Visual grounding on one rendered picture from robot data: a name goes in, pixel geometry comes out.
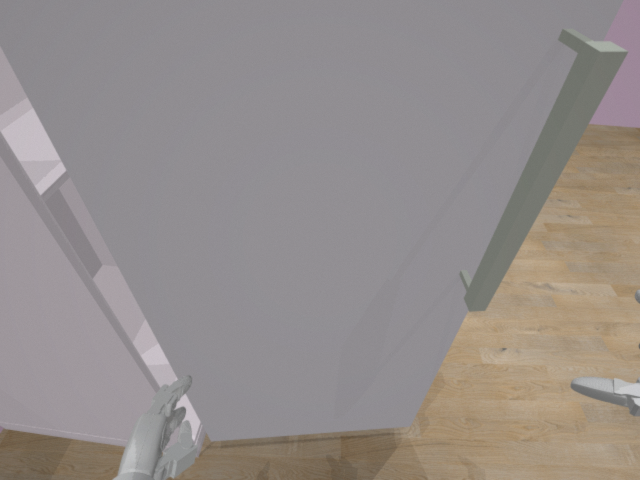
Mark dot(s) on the left robot hand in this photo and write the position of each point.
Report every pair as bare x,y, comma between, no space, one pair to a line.
151,433

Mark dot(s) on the handle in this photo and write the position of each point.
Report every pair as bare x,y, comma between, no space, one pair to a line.
589,78

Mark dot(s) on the right robot hand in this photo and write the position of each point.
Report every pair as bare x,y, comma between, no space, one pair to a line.
614,391

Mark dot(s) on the fridge door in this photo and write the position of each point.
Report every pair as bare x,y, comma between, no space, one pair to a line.
290,188

